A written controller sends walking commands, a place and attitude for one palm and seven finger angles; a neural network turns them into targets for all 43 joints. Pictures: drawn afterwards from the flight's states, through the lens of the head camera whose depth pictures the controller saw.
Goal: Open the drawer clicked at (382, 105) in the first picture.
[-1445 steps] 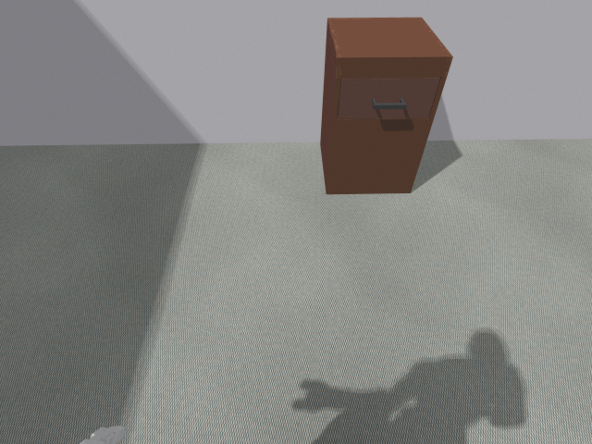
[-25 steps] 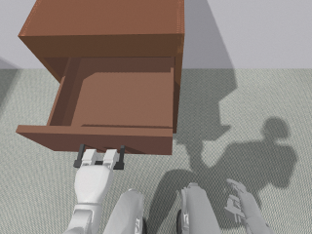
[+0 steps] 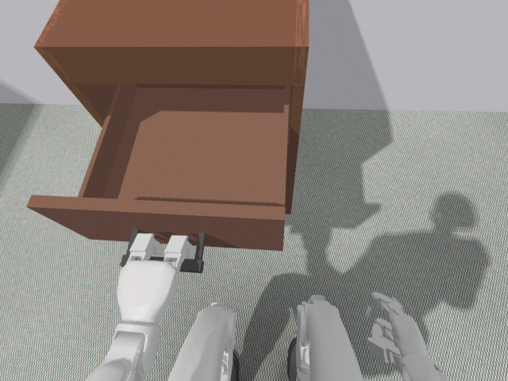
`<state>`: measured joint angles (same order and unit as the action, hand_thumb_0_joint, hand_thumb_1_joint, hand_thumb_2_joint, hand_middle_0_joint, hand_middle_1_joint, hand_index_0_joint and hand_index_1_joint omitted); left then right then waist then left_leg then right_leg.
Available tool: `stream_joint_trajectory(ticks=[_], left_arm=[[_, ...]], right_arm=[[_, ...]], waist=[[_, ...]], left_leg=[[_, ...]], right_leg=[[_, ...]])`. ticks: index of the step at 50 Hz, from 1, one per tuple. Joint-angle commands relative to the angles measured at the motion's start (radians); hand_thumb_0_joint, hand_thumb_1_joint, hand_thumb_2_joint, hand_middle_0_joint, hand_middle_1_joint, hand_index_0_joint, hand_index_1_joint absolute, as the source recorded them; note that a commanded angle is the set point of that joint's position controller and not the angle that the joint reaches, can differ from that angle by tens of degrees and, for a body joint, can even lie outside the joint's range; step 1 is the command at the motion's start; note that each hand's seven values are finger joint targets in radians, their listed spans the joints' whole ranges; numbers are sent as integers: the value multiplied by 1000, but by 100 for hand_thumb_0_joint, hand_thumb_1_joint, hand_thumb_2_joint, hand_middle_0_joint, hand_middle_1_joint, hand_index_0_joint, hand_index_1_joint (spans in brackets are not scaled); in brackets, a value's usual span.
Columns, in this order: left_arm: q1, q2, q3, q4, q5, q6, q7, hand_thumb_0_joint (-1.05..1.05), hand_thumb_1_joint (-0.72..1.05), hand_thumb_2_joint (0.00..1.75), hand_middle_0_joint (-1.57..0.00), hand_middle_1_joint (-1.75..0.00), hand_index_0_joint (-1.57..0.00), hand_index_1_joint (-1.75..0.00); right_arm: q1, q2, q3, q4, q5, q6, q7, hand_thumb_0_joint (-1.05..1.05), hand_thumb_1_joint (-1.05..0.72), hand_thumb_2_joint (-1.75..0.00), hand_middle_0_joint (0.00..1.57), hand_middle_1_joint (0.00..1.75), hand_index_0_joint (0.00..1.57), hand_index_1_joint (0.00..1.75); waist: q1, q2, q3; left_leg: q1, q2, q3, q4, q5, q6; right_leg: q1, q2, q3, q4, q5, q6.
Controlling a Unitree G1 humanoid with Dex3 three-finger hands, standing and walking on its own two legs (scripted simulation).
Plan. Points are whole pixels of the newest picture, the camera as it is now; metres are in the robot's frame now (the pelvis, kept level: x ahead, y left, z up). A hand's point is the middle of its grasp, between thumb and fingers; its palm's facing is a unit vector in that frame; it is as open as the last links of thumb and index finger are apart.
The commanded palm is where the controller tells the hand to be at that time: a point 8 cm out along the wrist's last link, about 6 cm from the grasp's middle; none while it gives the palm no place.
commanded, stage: open the thumb to release the handle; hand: left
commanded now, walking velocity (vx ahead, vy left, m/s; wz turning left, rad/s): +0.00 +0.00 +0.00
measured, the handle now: (165, 250) +0.32 +0.17 -0.05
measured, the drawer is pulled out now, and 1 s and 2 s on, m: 0.24 0.24 0.24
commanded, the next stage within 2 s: lift the hand off the handle in 0.40 s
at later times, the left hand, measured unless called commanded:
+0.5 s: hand (157, 287) +0.26 +0.18 -0.08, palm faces -0.04 -0.10 -0.99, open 13.2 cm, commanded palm +0.24 +0.18 -0.03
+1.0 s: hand (161, 278) +0.28 +0.17 -0.06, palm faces -0.06 -0.10 -0.99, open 13.7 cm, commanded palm +0.26 +0.17 -0.01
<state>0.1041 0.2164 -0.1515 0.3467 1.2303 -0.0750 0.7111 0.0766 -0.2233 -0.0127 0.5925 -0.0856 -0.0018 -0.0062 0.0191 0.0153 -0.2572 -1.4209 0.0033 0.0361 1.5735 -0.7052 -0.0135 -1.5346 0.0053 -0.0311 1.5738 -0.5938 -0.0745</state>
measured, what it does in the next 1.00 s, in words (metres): stands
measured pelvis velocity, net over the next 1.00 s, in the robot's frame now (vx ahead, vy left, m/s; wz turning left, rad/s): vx -0.02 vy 0.02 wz -0.01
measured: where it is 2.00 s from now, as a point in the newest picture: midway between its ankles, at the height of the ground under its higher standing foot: outside the picture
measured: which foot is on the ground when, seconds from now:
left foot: down 0.00-1.00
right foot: down 0.00-1.00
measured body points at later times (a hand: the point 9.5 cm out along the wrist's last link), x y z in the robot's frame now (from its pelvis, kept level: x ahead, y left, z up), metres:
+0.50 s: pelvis -0.02 +0.01 +0.00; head +0.12 -0.01 +0.43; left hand +0.26 +0.18 -0.02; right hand +0.16 -0.23 -0.14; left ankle +0.01 +0.13 -0.55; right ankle +0.06 -0.08 -0.55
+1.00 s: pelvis -0.02 +0.02 +0.02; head +0.12 -0.01 +0.45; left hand +0.27 +0.17 -0.01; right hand +0.16 -0.22 -0.12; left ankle +0.01 +0.13 -0.55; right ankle +0.06 -0.08 -0.55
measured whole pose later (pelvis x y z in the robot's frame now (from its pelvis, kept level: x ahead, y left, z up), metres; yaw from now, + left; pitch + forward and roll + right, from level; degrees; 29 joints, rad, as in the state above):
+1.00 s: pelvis -0.02 +0.02 +0.02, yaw -1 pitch +29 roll +1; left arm -0.01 0.21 -0.22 0.42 1.16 0.03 0.68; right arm 0.10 -0.22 -0.03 0.62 -0.07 0.04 -0.01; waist 0.00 0.04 -0.23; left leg -1.36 0.00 0.02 1.51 -0.65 0.01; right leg -1.45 0.00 -0.04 1.48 -0.53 -0.05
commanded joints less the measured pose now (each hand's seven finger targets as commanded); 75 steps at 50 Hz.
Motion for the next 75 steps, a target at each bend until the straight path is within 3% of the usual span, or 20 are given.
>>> stream_joint_trajectory(ticks=[1,5,10,15,20,24,25,26,32,35,40,45,47,51,54,57,60,65,68,75], left_arm=[[-23,136,119,-84,-49,39,25,0,48,72,-37,-130,-37,-130],[4,112,63,-161,-86,55,-8,0,20,60,-35,-127,-35,-127],[-26,148,86,-107,-71,48,-9,0,-15,45,-32,-124,-32,-124],[-84,150,86,-58,-51,27,1,0,-50,30,-30,-120,-30,-120],[-109,126,66,-64,-57,39,10,0,-50,30,-30,-120,-30,-120],[-138,118,48,-79,-51,57,15,0,-50,30,-30,-120,-30,-120],[-129,71,-9,-152,-61,67,10,0,-50,30,-30,-120,-30,-120],[-123,81,-6,-159,-58,78,12,0,-50,30,-30,-120,-30,-120],[-165,70,-28,-89,-47,91,2,0,-50,30,-30,-120,-30,-120],[-229,88,-12,-44,-31,80,10,0,-50,30,-30,-120,-30,-120],[-248,108,24,-49,-31,69,27,0,-50,30,-30,-120,-30,-120],[-219,89,3,-115,-55,94,23,0,-50,30,-30,-120,-30,-120],[-231,62,-36,-134,-64,105,13,0,-50,30,-30,-120,-30,-120],[-216,77,-26,-123,-71,112,3,0,-50,30,-30,-120,-30,-120],[-197,54,-49,-94,-59,116,0,0,-50,30,-30,-120,-30,-120],[-190,65,-35,-76,-58,115,-3,0,-50,30,-30,-120,-30,-120],[-186,93,-8,-89,-61,109,-2,0,-50,30,-30,-120,-30,-120],[-181,112,19,-85,-60,97,1,0,-50,30,-30,-120,-30,-120],[-147,95,5,-117,-62,91,0,0,-50,30,-30,-120,-30,-120],[-113,75,-22,-140,-73,102,-18,0,-50,30,-30,-120,-30,-120]], right_arm=[[30,-93,-46,-103,6,-38,-4,0,-90,-90,20,30,20,30],[23,-99,-53,-122,15,-28,-3,0,-90,-90,20,30,20,30],[20,-101,-47,-101,19,-20,-16,0,-90,-90,20,30,20,30],[8,-105,-46,-83,15,-24,-19,0,-90,-90,20,30,20,30],[8,-110,-53,-87,12,-22,-13,0,-90,-90,20,30,20,30],[16,-114,-57,-89,15,-15,-13,0,-90,-90,20,30,20,30],[7,-112,-59,-109,16,-15,-10,0,-90,-90,20,30,20,30],[18,-109,-60,-114,19,-10,-10,0,-90,-90,20,30,20,30],[20,-105,-52,-94,20,-5,-23,0,-90,-90,20,30,20,30],[18,-104,-48,-76,17,-10,-27,0,-90,-90,20,30,20,30],[18,-103,-53,-78,11,-13,-19,0,-90,-90,20,30,20,30],[20,-102,-59,-103,17,-2,-9,0,-90,-90,20,30,20,30],[23,-103,-59,-107,23,6,-8,0,-90,-90,20,30,20,30],[32,-105,-57,-103,25,8,-18,0,-90,-90,20,30,20,30],[32,-104,-55,-99,25,9,-19,0,-90,-90,20,30,20,30],[34,-104,-53,-99,25,9,-20,0,-90,-90,20,30,20,30],[29,-102,-52,-102,24,6,-20,0,-90,-90,20,30,20,30],[34,-102,-51,-106,22,5,-19,0,-90,-90,20,30,20,30],[37,-100,-54,-116,20,6,-14,0,-90,-90,20,30,20,30],[32,-104,-53,-133,21,10,-10,0,-90,-90,20,30,20,30]], waist=[[0,-82,-405],[-8,-80,-459],[-23,-117,-363],[-18,-67,-317],[-18,-37,-343],[-24,-50,-356],[-22,-14,-403],[-24,-22,-414],[-48,-79,-357],[-48,-58,-310],[-19,4,-370],[-18,14,-435],[-37,-9,-420],[-50,-66,-391],[-49,-64,-357],[-45,-75,-333],[-30,-37,-347],[-33,-46,-331],[-29,-41,-357],[-41,-55,-320]], left_leg=[[91,-38,-13,-142,242,36],[138,-39,-20,-168,273,37],[97,-32,-19,-171,209,40],[98,-29,-20,-166,175,43],[142,-28,-27,-185,199,46],[177,-26,-36,-206,205,45],[224,-25,-44,-229,233,44],[251,-24,-47,-241,248,42],[225,-20,-48,-236,221,47],[203,-20,-48,-232,194,48],[226,-27,-38,-231,234,45],[286,-28,-40,-263,293,42],[304,-23,-46,-277,288,43],[296,-23,-41,-292,272,47],[305,-22,-40,-307,264,47],[305,-24,-30,-314,261,48],[311,-28,-21,-324,274,47],[317,-31,-15,-333,278,47],[356,-32,-16,-344,305,45],[383,-31,-18,-376,307,46]], right_leg=[[503,-13,146,-264,330,37],[551,-14,140,-276,381,42],[489,-10,131,-301,236,37],[407,-4,118,-303,127,25],[383,0,77,-290,131,23],[374,1,60,-289,124,26],[403,0,54,-295,155,23],[408,0,47,-294,166,24],[396,-1,42,-311,149,29],[360,1,43,-315,107,24],[388,4,49,-301,148,17],[461,6,50,-317,219,20],[467,5,47,-336,220,24],[501,2,53,-366,221,32],[494,1,46,-379,212,29],[514,4,60,-400,223,27],[552,4,69,-411,251,24],[582,4,85,-433,268,26],[599,6,79,-432,302,26],[619,4,68,-467,304,28]])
